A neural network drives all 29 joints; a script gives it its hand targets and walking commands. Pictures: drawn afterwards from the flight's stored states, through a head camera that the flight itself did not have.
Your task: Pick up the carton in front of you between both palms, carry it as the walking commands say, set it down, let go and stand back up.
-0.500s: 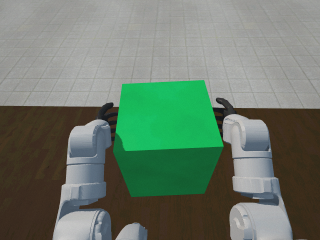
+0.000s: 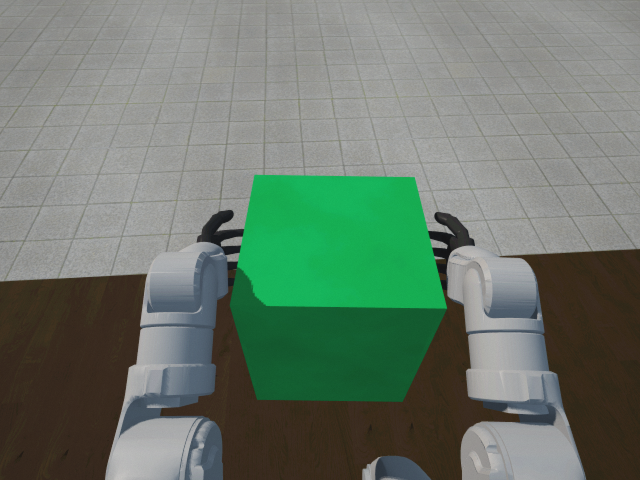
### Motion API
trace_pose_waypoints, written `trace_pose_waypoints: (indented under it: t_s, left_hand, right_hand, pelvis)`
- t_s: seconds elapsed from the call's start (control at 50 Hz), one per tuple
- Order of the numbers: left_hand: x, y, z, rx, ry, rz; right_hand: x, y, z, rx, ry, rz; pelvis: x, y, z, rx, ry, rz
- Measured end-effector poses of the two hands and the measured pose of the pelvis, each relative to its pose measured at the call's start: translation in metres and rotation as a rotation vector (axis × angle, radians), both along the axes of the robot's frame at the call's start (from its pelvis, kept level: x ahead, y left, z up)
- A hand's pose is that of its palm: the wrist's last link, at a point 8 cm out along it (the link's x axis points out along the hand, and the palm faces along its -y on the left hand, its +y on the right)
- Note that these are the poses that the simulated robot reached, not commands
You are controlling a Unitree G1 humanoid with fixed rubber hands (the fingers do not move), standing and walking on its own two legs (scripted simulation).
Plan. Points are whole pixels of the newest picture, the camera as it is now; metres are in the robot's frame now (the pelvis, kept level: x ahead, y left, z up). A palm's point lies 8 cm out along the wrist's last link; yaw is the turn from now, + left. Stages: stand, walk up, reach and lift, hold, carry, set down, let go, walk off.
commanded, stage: carry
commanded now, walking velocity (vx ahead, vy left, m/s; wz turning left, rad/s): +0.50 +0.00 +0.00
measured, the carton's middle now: (332, 293) +0.35 -0.01 +0.00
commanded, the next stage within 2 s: none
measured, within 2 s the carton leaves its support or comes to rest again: neither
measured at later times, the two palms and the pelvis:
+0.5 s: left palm (238, 128) +0.63 +0.13 +0.07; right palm (412, 117) +0.66 -0.17 +0.07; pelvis +0.30 -0.04 -0.03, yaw +2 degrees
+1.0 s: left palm (240, 54) +0.95 +0.16 +0.04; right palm (374, 53) +0.94 -0.14 +0.04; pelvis +0.60 +0.01 -0.06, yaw +0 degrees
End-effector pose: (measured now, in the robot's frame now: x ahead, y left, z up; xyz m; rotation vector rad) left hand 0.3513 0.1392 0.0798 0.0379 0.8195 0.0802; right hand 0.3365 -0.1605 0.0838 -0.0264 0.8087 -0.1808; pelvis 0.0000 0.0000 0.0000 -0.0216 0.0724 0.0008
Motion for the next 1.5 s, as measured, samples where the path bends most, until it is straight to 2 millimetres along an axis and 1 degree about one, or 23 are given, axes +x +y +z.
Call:
trace_pose_waypoints:
  t_s: [0.08,0.16,0.22,0.28,0.36,0.4,0.46,0.5,0.56,0.62,0.72,0.8,0.86,0.9,0.92,0.98,1.04,1.1,1.16,1.26,1.36,1.44,1.5]
  left_hand:
    - [0.044,-0.002,0.005,-0.015,-0.034,0.006]
    - [0.09,-0.003,0.017,-0.028,-0.089,0.027]
    - [0.128,-0.005,0.027,-0.03,-0.134,0.041]
    - [0.17,-0.01,0.032,-0.025,-0.162,0.047]
    - [0.227,-0.018,0.026,0.012,-0.177,0.062]
    - [0.248,-0.018,0.017,0.041,-0.15,0.074]
    - [0.268,-0.012,-0.002,0.043,-0.063,0.104]
    - [0.28,-0.008,-0.01,0.039,-0.023,0.12]
    - [0.306,-0.005,-0.013,0.034,-0.012,0.138]
    - [0.339,-0.003,-0.01,0.028,-0.035,0.148]
    - [0.403,0.001,0.004,0.019,-0.099,0.143]
    - [0.46,0.009,0.009,0.014,-0.138,0.133]
    - [0.506,0.019,0.001,0.01,-0.147,0.123]
    - [0.539,0.024,-0.011,0.005,-0.15,0.099]
    - [0.553,0.025,-0.018,-0.003,-0.139,0.089]
    - [0.586,0.022,-0.039,-0.004,-0.064,0.048]
    - [0.614,0.016,-0.05,0.009,-0.007,0.016]
    - [0.646,0.013,-0.052,0.005,-0.002,0.004]
    - [0.679,0.011,-0.049,-0.006,-0.026,0.01]
    - [0.737,0.009,-0.035,-0.022,-0.093,0.035]
    - [0.806,0.0,-0.023,-0.018,-0.155,0.05]
    - [0.865,-0.01,-0.028,0.014,-0.171,0.061]
    - [0.894,-0.011,-0.043,0.046,-0.118,0.076]
  right_hand:
    - [0.043,-0.002,0.006,0.011,-0.035,-0.019]
    - [0.093,-0.003,0.02,0.016,-0.092,-0.014]
    - [0.136,-0.005,0.031,0.019,-0.136,-0.003]
    - [0.18,-0.011,0.034,0.02,-0.163,0.008]
    - [0.245,-0.019,0.022,0.024,-0.177,0.045]
    - [0.273,-0.018,0.009,0.038,-0.149,0.069]
    - [0.303,-0.012,-0.008,0.032,-0.064,0.106]
    - [0.322,-0.007,-0.015,0.027,-0.024,0.124]
    - [0.352,-0.003,-0.018,0.03,-0.012,0.136]
    - [0.384,-0.002,-0.016,0.041,-0.034,0.129]
    - [0.442,0.001,-0.005,0.056,-0.098,0.103]
    - [0.495,0.009,0.0,0.058,-0.138,0.088]
    - [0.539,0.019,-0.005,0.044,-0.148,0.086]
    - [0.567,0.024,-0.012,0.019,-0.149,0.077]
    - [0.578,0.025,-0.017,0.001,-0.139,0.074]
    - [0.6,0.022,-0.037,-0.016,-0.063,0.047]
    - [0.619,0.016,-0.05,-0.01,-0.006,0.018]
    - [0.645,0.013,-0.052,-0.002,-0.002,-0.004]
    - [0.678,0.011,-0.048,0.004,-0.026,-0.015]
    - [0.743,0.008,-0.032,0.01,-0.095,-0.008]
    - [0.816,-0.001,-0.021,0.015,-0.156,0.008]
    - [0.881,-0.011,-0.033,0.025,-0.172,0.038]
    - [0.92,-0.011,-0.051,0.037,-0.117,0.071]
  pelvis:
    - [0.039,0.003,0.005,-0.004,0.013,0.002]
    - [0.085,-0.001,0.006,-0.003,0.02,0.009]
    - [0.124,-0.006,0.003,0.004,0.022,0.016]
    - [0.168,-0.014,-0.007,0.018,0.021,0.02]
    - [0.232,-0.025,-0.034,0.041,-0.002,0.04]
    - [0.252,-0.029,-0.04,0.021,-0.004,0.033]
    - [0.28,-0.036,-0.036,0.032,-0.004,0.027]
    - [0.299,-0.04,-0.032,0.038,-0.002,0.029]
    - [0.326,-0.043,-0.026,0.044,0.004,0.033]
    - [0.356,-0.043,-0.023,0.047,0.013,0.031]
    - [0.413,-0.035,-0.023,0.045,0.022,0.021]
    - [0.469,-0.024,-0.032,0.03,0.024,0.013]
    - [0.517,-0.013,-0.047,0.016,0.012,0.002]
    - [0.549,-0.007,-0.062,0.008,-0.002,-0.007]
    - [0.56,-0.005,-0.066,0.021,-0.003,-0.002]
    - [0.589,0.003,-0.066,0.017,-0.006,0.004]
    - [0.616,0.01,-0.06,0.008,-0.004,0.002]
    - [0.644,0.014,-0.055,0.003,0.003,0.0]
    - [0.674,0.015,-0.051,0.0,0.013,0.001]
    - [0.732,0.008,-0.05,0.002,0.021,0.009]
    - [0.803,-0.004,-0.062,0.02,0.022,0.016]
    - [0.867,-0.017,-0.087,0.036,0.002,0.032]
    - [0.896,-0.023,-0.092,0.022,0.001,0.025]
